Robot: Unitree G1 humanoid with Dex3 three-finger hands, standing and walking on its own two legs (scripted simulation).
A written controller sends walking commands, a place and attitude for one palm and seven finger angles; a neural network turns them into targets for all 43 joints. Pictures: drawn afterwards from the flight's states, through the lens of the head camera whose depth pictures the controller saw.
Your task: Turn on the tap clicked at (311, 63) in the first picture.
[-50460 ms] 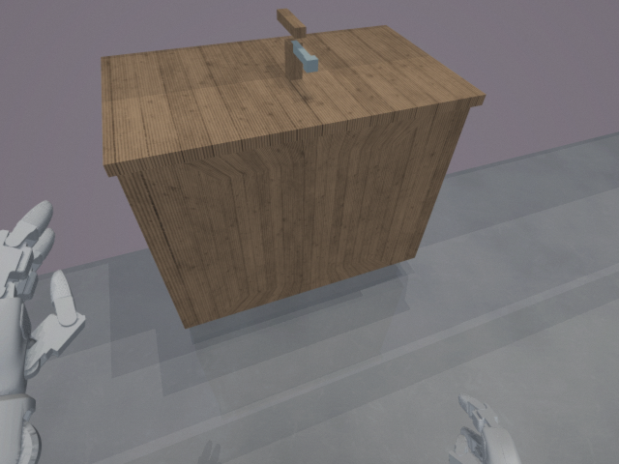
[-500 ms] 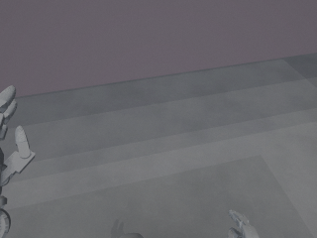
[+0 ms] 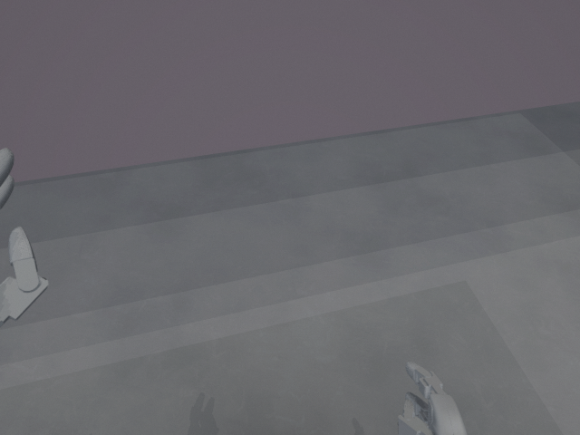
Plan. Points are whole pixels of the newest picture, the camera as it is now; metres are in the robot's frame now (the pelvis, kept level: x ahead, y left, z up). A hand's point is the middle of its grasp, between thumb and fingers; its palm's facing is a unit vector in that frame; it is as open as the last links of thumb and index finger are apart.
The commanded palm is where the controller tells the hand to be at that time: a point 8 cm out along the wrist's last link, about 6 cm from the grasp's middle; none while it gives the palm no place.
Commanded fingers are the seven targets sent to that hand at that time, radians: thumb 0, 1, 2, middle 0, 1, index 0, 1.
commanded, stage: come to a stop and stand still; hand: left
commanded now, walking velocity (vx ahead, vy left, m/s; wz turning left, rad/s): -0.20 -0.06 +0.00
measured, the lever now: out of the picture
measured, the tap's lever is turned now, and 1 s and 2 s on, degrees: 84 84 84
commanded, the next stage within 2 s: look again from close up in 1.62 s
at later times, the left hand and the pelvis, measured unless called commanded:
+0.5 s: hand (38, 272) +0.23 +0.26 +0.18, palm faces +0.40 -0.83 -0.39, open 7.4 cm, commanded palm +0.18 +0.29 +0.19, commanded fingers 0.00 0.90 0.90 -0.20 -0.30 -0.20 -0.30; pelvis +0.01 +0.02 +0.01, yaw -1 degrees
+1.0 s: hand (2, 293) +0.21 +0.29 +0.17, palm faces +0.40 -0.84 -0.36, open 7.4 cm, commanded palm +0.15 +0.30 +0.19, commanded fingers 0.00 0.90 0.90 -0.20 -0.30 -0.20 -0.30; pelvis -0.03 +0.03 +0.01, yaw -2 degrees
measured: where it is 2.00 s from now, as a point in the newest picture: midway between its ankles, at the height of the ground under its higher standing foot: outside the picture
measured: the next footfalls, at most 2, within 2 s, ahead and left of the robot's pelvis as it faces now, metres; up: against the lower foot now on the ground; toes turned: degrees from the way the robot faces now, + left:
none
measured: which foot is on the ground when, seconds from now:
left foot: down 0.00-1.00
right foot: down 0.00-1.00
